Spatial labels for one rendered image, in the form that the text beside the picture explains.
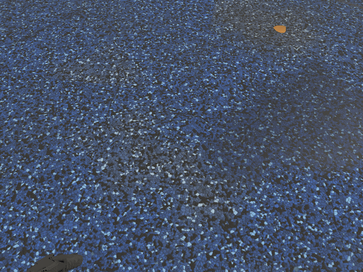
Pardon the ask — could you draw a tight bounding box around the robot left hand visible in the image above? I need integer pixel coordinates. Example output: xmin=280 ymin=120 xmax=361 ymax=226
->
xmin=26 ymin=254 xmax=83 ymax=272

